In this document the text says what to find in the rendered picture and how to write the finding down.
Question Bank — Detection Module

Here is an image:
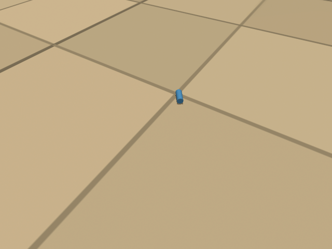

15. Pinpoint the can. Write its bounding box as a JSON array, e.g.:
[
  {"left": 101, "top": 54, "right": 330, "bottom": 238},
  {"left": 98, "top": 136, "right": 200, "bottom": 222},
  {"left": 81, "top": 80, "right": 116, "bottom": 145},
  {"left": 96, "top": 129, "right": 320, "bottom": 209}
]
[{"left": 175, "top": 89, "right": 183, "bottom": 104}]

